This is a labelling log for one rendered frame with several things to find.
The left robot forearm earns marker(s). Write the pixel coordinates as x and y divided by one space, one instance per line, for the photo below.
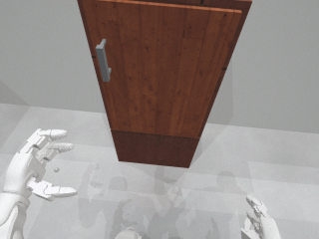
13 215

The robot right hand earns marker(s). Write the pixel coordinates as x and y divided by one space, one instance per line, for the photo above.
265 226

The handle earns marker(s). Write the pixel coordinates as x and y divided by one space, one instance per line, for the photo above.
103 63

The robot left hand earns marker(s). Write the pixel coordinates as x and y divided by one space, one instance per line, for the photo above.
24 165

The cupboard door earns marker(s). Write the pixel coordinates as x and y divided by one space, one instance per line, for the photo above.
166 60

